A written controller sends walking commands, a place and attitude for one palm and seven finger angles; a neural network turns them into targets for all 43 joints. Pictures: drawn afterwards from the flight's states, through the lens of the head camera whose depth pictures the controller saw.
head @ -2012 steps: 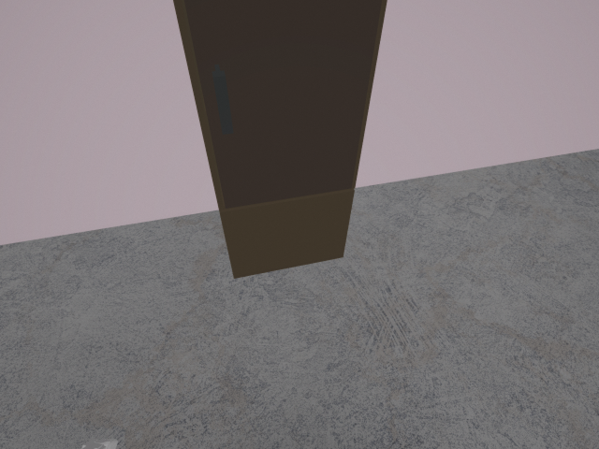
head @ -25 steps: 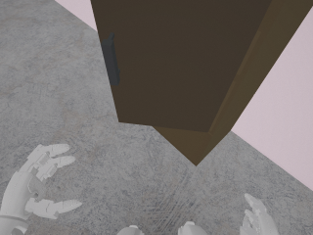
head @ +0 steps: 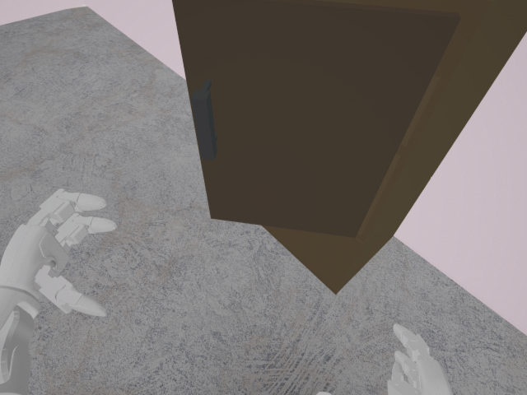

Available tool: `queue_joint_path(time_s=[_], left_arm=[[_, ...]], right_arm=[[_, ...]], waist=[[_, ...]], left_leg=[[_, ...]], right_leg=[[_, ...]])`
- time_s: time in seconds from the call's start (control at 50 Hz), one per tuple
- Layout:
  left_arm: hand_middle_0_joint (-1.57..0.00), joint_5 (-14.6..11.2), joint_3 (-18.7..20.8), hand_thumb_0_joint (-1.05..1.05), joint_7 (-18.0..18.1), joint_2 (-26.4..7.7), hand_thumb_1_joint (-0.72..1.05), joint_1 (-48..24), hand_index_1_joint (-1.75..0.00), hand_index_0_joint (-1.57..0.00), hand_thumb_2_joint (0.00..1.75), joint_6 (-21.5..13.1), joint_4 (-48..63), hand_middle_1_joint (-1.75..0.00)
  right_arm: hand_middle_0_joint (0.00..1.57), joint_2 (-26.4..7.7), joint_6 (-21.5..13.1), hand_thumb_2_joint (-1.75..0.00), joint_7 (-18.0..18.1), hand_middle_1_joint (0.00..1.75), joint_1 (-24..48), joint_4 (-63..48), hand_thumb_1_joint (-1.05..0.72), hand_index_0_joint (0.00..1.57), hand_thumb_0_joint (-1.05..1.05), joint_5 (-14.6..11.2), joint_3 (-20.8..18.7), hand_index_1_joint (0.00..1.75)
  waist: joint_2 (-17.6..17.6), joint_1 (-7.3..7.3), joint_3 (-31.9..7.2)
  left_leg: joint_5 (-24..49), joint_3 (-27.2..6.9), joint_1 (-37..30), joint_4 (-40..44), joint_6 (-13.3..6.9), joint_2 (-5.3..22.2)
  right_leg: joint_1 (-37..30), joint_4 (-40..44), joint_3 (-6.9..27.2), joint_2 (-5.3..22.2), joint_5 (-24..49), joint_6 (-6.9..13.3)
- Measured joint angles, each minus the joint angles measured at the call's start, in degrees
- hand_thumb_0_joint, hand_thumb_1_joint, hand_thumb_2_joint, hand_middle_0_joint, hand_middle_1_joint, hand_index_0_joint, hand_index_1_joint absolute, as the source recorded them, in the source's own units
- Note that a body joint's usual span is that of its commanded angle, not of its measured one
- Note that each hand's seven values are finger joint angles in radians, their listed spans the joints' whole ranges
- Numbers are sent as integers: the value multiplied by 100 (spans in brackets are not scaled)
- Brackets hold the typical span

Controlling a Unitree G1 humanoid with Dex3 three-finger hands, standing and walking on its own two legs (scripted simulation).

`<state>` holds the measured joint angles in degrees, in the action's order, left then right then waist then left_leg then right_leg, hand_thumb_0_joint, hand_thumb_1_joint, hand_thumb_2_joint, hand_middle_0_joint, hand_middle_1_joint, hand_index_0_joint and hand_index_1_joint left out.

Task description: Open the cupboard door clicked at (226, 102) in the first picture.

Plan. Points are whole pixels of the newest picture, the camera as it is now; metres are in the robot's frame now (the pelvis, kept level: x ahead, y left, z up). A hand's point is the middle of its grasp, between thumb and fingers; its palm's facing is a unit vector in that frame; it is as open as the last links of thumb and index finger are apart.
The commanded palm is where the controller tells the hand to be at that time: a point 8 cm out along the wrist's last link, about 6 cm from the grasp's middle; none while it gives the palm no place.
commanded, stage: raise the hand with hooked fingers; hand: left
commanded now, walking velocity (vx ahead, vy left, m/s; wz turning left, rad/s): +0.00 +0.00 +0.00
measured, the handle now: (208, 120) +0.58 +0.16 +0.08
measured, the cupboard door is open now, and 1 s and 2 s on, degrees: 40 40 40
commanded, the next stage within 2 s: move the hooked fingers beside the handle in 0.60 s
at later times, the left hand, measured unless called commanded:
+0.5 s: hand (97, 239) +0.29 +0.26 +0.09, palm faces -0.03 -1.00 -0.04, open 13.9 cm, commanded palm +0.27 +0.30 +0.10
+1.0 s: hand (110, 219) +0.32 +0.25 +0.09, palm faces -0.06 -1.00 -0.03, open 13.9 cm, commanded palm +0.31 +0.30 +0.09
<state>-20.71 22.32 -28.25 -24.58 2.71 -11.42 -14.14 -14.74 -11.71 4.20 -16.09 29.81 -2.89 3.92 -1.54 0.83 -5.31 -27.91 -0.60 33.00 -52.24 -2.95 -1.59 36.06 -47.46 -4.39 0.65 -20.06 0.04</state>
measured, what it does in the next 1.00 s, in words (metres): stands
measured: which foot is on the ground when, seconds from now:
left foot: down 0.00-1.00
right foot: down 0.00-1.00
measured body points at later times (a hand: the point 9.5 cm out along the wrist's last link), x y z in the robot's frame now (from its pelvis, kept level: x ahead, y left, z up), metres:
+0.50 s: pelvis +0.00 -0.01 +0.01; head +0.04 +0.00 +0.46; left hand +0.29 +0.31 +0.10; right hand +0.15 -0.27 -0.07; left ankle -0.02 +0.08 -0.69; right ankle +0.04 -0.13 -0.69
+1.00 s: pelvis +0.00 -0.01 +0.00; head +0.04 +0.00 +0.45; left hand +0.32 +0.30 +0.10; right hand +0.15 -0.26 -0.07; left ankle -0.02 +0.08 -0.69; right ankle +0.04 -0.13 -0.69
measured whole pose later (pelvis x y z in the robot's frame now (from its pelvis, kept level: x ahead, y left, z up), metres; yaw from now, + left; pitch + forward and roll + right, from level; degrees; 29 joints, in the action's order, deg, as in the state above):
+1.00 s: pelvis +0.00 -0.01 +0.00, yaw +0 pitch +9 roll -2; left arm -18.7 22.6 -30.6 -26.3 -12.9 -11.5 -29.5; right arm -16.2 -9.5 5.4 -17.0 30.6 -3.1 3.1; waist -0.5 -0.3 -4.4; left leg -26.2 -0.2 32.8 -49.7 -2.2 -1.2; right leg 36.5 -45.8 -4.0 0.2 -18.7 0.9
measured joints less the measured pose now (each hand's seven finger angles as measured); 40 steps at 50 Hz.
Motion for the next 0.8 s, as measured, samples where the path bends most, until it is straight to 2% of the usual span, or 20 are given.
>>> queue_joint_path(time_s=[0.2, 0.36, 0.48, 0.8], left_arm=[[-30, -53, 279, -1, -337, -279, -49, -727, -120, -30, 30, 115, -882, -120], [-30, -42, 262, -1, -319, -110, -49, -520, -120, -30, 30, 20, -737, -120], [-30, 4, 263, -1, -219, -56, -49, -507, -120, -31, 30, -42, -680, -120], [-30, 23, 175, -1, -302, -84, -50, -764, -120, -31, 30, 4, -935, -120]], right_arm=[[20, -173, 102, -90, 50, 30, -163, 75, -90, 20, 1, -25, -89, 30], [20, -229, 116, -90, 3, 30, -223, -8, -90, 20, 1, -9, -196, 30], [20, -164, 117, -90, 27, 30, -184, 1, -90, 20, 1, -3, -173, 30], [20, -117, 114, -90, 84, 30, -44, -4, -90, 20, 1, -13, -78, 30]], waist=[[50, -87, 59], [96, -135, 69], [108, -110, 90], [46, -26, 74]], left_leg=[[147, 54, -139, 285, 24, 21], [163, 112, -157, 356, 45, 62], [162, 80, -170, 352, 68, 74], [160, 38, -140, 306, 77, 58]], right_leg=[[-92, 225, 57, -30, 132, 32], [-68, 262, 114, -76, 157, 53], [-91, 261, 83, -85, 147, 75], [-78, 217, 43, -67, 129, 83]])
